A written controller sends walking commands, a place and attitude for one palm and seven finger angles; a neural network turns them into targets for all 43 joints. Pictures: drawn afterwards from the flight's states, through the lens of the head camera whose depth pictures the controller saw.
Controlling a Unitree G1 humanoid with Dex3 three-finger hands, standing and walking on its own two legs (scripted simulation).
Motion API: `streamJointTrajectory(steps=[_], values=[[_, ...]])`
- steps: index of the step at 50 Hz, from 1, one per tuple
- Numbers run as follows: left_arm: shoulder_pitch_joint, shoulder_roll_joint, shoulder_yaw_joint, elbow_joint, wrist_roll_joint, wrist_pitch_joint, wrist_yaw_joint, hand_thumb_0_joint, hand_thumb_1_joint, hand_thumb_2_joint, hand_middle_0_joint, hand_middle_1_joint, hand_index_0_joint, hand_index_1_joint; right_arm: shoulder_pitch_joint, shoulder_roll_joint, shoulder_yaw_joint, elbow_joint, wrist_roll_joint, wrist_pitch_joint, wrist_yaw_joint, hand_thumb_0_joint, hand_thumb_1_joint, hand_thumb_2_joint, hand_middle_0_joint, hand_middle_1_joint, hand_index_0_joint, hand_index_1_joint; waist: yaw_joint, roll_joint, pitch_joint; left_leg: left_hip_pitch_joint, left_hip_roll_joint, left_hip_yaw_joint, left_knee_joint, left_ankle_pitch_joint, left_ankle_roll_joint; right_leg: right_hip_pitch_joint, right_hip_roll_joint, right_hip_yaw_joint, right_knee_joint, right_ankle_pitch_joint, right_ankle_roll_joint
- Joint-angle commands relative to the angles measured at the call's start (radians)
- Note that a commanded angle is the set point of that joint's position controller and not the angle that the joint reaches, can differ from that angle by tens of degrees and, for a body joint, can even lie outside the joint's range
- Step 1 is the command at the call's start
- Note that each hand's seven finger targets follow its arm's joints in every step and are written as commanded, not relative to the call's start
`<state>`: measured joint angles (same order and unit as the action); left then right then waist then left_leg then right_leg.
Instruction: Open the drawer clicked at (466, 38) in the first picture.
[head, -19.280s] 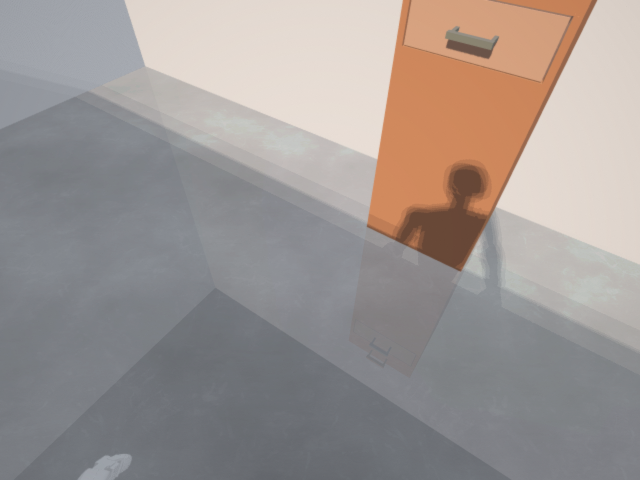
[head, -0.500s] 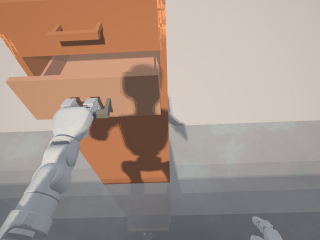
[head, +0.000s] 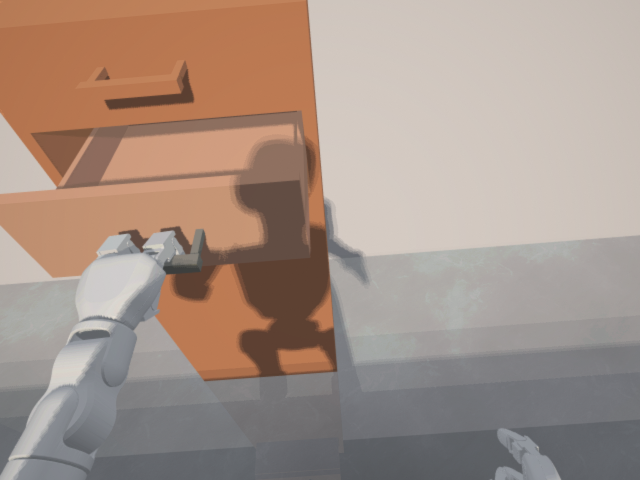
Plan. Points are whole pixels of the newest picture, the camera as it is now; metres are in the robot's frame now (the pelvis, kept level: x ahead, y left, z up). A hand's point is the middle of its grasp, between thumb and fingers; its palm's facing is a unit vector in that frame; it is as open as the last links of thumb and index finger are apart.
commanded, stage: pull the drawer open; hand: left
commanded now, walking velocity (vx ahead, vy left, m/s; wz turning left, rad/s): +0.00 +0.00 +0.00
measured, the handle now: (156, 253) +0.37 +0.23 +0.10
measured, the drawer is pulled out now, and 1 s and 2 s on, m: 0.15 0.30 0.30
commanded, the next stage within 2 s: open the thumb to release the handle in 0.90 s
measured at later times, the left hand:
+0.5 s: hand (124, 390) +0.20 +0.22 +0.08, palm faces +0.04 -0.12 -0.99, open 5.6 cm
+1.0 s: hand (111, 435) +0.16 +0.22 +0.08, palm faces +0.07 -0.10 -0.99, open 5.7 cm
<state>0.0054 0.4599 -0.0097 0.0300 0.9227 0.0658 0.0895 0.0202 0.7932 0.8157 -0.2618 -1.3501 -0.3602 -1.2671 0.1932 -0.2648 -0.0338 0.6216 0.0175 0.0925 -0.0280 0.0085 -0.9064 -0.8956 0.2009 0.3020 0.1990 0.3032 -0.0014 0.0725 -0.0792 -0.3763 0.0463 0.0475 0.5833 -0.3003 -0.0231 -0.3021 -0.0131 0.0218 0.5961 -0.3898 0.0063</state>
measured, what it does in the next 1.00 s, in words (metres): stands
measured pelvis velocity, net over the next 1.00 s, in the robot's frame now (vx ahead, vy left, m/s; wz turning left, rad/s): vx -0.01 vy -0.01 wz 0.02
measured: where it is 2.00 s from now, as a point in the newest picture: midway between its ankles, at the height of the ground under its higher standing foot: outside the picture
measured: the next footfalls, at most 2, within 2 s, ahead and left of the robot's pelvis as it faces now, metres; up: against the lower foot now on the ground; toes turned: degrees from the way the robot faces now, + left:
none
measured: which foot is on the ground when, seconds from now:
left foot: down 0.00-1.00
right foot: down 0.00-1.00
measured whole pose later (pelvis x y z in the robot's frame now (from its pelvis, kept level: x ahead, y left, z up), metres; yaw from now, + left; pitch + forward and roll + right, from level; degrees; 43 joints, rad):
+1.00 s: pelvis -0.01 -0.01 -0.01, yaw +1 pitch +3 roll +0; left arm 0.60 0.46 -0.01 -0.44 0.92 0.04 0.23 0.02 0.75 0.83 -0.31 -1.33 -0.37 -1.29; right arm 0.12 -0.24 0.00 0.59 -0.01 0.07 0.00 0.01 -0.91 -0.90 0.20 0.30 0.20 0.30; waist 0.05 0.09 -0.08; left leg -0.40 0.06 0.02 0.66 -0.32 -0.04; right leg -0.31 0.00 0.00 0.67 -0.42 -0.01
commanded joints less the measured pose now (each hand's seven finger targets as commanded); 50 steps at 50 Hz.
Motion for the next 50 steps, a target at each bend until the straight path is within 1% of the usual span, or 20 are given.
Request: streamJointTrajectory(steps=[1,3,7,9,11,12,16,18,19,21,22,30,34,36,37,40,44,46,49,50], values=[[0.029,0.230,0.172,-0.308,-0.021,0.020,0.064,0.000,0.900,0.900,-0.400,-1.350,-0.400,-1.350,-0.177,-0.098,-0.033,-0.176,-0.004,-0.067,0.003,0.000,-0.900,-0.900,0.200,0.300,0.200,0.300,0.095,-0.052,-0.267,0.163,-0.077,0.014,-0.002,0.500,0.055,0.131,0.044,-0.061,-0.031,0.633,-0.012],[0.064,0.186,0.141,-0.334,-0.017,0.033,0.081,0.000,0.900,0.900,-0.400,-1.350,-0.400,-1.350,-0.182,-0.090,-0.031,-0.171,-0.002,-0.075,0.007,0.000,-0.900,-0.900,0.200,0.300,0.200,0.300,0.085,-0.044,-0.238,0.170,-0.074,0.011,-0.004,0.494,0.054,0.098,0.049,-0.069,-0.034,0.595,-0.011],[0.169,0.210,0.177,-0.398,-0.014,0.053,0.102,0.000,0.900,0.900,-0.400,-1.350,-0.400,-1.350,-0.203,-0.089,-0.026,-0.173,-0.004,-0.080,0.012,0.000,-0.900,-0.900,0.200,0.300,0.200,0.300,0.100,-0.049,-0.234,0.175,-0.073,0.012,-0.006,0.492,0.050,0.108,0.046,-0.068,-0.035,0.593,-0.012],[0.187,0.173,0.146,-0.420,-0.014,0.061,0.104,0.000,0.900,0.900,-0.400,-1.350,-0.400,-1.350,-0.211,-0.082,-0.020,-0.175,-0.004,-0.081,0.012,0.000,-0.900,-0.900,0.200,0.300,0.200,0.300,0.092,-0.048,-0.212,0.180,-0.074,0.010,-0.008,0.480,0.050,0.091,0.049,-0.073,-0.039,0.573,-0.011],[0.220,0.209,0.184,-0.420,-0.018,0.063,0.105,0.000,0.900,0.900,-0.400,-1.350,-0.400,-1.350,-0.221,-0.086,-0.017,-0.171,-0.006,-0.077,0.011,0.000,-0.900,-0.900,0.200,0.300,0.200,0.300,0.096,-0.072,-0.193,0.173,-0.074,0.012,-0.016,0.454,0.046,0.102,0.049,-0.065,-0.052,0.573,-0.012],[0.252,0.183,0.163,-0.446,-0.016,0.065,0.105,0.000,0.900,0.900,-0.400,-1.350,-0.400,-1.350,-0.232,-0.078,-0.011,-0.180,-0.007,-0.078,0.010,0.000,-0.900,-0.900,0.200,0.300,0.200,0.300,0.103,-0.063,-0.199,0.176,-0.076,0.013,-0.015,0.447,0.048,0.102,0.044,-0.066,-0.047,0.573,-0.009],[0.309,0.195,0.180,-0.496,-0.010,0.066,0.104,0.000,0.900,0.900,-0.400,-1.350,-0.400,-1.350,-0.248,-0.073,-0.003,-0.182,-0.010,-0.071,0.011,0.000,-0.900,-0.900,0.200,0.300,0.200,0.300,0.106,-0.050,-0.182,0.183,-0.074,0.012,-0.023,0.441,0.043,0.106,0.047,-0.065,-0.058,0.550,-0.012],[0.355,0.162,0.154,-0.518,-0.007,0.068,0.101,0.000,0.900,0.900,-0.400,-1.350,-0.400,-1.350,-0.254,-0.064,0.002,-0.186,-0.010,-0.069,0.015,0.000,-0.900,-0.900,0.200,0.300,0.200,0.300,0.104,-0.045,-0.162,0.187,-0.073,0.013,-0.022,0.445,0.044,0.091,0.048,-0.070,-0.061,0.543,-0.009],[0.365,0.150,0.138,-0.537,-0.008,0.068,0.099,0.000,0.900,0.900,-0.400,-1.350,-0.400,-1.350,-0.258,-0.064,0.007,-0.194,-0.014,-0.069,0.017,0.000,-0.900,-0.900,0.200,0.300,0.200,0.300,0.104,-0.042,-0.156,0.188,-0.073,0.012,-0.022,0.440,0.044,0.088,0.047,-0.074,-0.062,0.543,-0.008],[0.416,0.190,0.182,-0.547,-0.007,0.064,0.098,0.000,0.900,0.900,-0.400,-1.350,-0.400,-1.350,-0.270,-0.065,0.010,-0.191,-0.015,-0.066,0.017,0.000,-0.900,-0.900,0.200,0.300,0.200,0.300,0.111,-0.044,-0.155,0.185,-0.073,0.015,-0.021,0.433,0.042,0.105,0.046,-0.062,-0.067,0.565,-0.010],[0.444,0.176,0.174,-0.555,-0.005,0.061,0.098,0.000,0.900,0.900,-0.400,-1.350,-0.400,-1.350,-0.267,-0.060,0.016,-0.198,-0.017,-0.067,0.017,0.000,-0.900,-0.900,0.200,0.300,0.200,0.300,0.114,-0.063,-0.158,0.179,-0.075,0.016,-0.019,0.426,0.044,0.108,0.040,-0.066,-0.059,0.578,-0.006],[0.623,0.141,0.155,-0.667,-0.006,0.029,0.119,0.000,0.900,0.900,-0.400,-1.350,-0.400,-1.350,-0.264,-0.068,0.016,-0.224,-0.020,-0.068,0.037,0.000,-0.900,-0.900,0.200,0.300,0.200,0.300,0.118,-0.016,-0.146,0.163,-0.063,0.013,0.002,0.442,0.040,0.076,0.039,-0.065,-0.048,0.568,-0.002],[0.713,0.158,0.181,-0.685,-0.017,0.016,0.141,0.000,0.900,0.900,-0.400,-1.350,-0.400,-1.350,-0.259,-0.076,0.014,-0.237,-0.021,-0.068,0.037,0.000,-0.900,-0.900,0.200,0.300,0.200,0.300,0.115,-0.061,-0.123,0.133,-0.062,0.016,0.016,0.389,0.041,0.059,0.033,-0.058,-0.043,0.579,0.007],[0.681,0.178,0.203,-0.692,-0.012,0.011,0.159,0.000,0.900,0.900,-0.400,-1.350,-0.400,-1.350,-0.261,-0.079,0.013,-0.235,-0.023,-0.067,0.033,0.000,-0.900,-0.900,0.200,0.300,0.200,0.300,0.109,-0.070,-0.118,0.123,-0.060,0.011,0.021,0.348,0.039,0.039,0.036,-0.051,-0.043,0.532,0.001],[0.663,0.149,0.179,-0.696,-0.002,0.003,0.169,0.000,0.900,0.900,-0.400,-1.350,-0.400,-1.350,-0.254,-0.069,0.014,-0.238,-0.029,-0.071,0.035,0.000,-0.900,-0.900,0.200,0.300,0.200,0.300,0.105,-0.064,-0.116,0.121,-0.062,0.006,0.026,0.340,0.043,0.015,0.032,-0.056,-0.037,0.506,0.002],[0.642,0.164,0.201,-0.643,0.007,-0.012,0.187,0.000,0.900,0.900,-0.400,-1.350,-0.400,-1.350,-0.243,-0.066,0.003,-0.223,-0.031,-0.078,0.027,0.000,-0.900,-0.900,0.200,0.300,0.200,0.300,0.103,-0.067,-0.094,0.110,-0.067,0.002,0.030,0.285,0.042,-0.017,0.038,-0.058,-0.042,0.440,0.000],[0.639,0.157,0.199,-0.647,0.002,-0.008,0.199,0.000,0.900,0.900,-0.400,-1.350,-0.400,-1.350,-0.243,-0.063,0.000,-0.221,-0.030,-0.084,0.024,0.000,-0.900,-0.900,0.200,0.300,0.200,0.300,0.111,-0.047,-0.139,0.111,-0.071,0.002,0.033,0.292,0.040,0.003,0.036,-0.054,-0.031,0.453,-0.005],[0.647,0.182,0.220,-0.662,-0.004,0.001,0.204,0.000,0.900,0.900,-0.400,-1.350,-0.400,-1.350,-0.250,-0.069,-0.001,-0.223,-0.028,-0.083,0.022,0.000,-0.900,-0.900,0.200,0.300,0.200,0.300,0.115,-0.022,-0.161,0.118,-0.067,0.004,0.039,0.312,0.036,0.019,0.034,-0.047,-0.026,0.481,-0.007],[0.642,0.161,0.195,-0.648,-0.009,0.012,0.195,0.000,0.900,0.900,-0.400,-1.350,-0.400,-1.350,-0.249,-0.063,0.003,-0.221,-0.027,-0.082,0.023,0.000,-0.900,-0.900,0.200,0.300,0.200,0.300,0.110,-0.057,-0.123,0.099,-0.070,0.002,0.032,0.289,0.040,0.005,0.037,-0.058,-0.027,0.459,-0.002],[0.409,0.228,0.230,-0.599,0.004,0.007,0.201,0.000,0.900,0.900,-0.400,-1.350,-0.400,-1.350,-0.251,-0.064,0.008,-0.189,-0.025,-0.075,0.008,0.000,-0.900,-0.900,0.200,0.300,0.200,0.300,0.070,-0.069,-0.076,0.088,-0.074,-0.003,0.030,0.236,0.040,-0.036,0.038,-0.052,-0.042,0.406,0.001]])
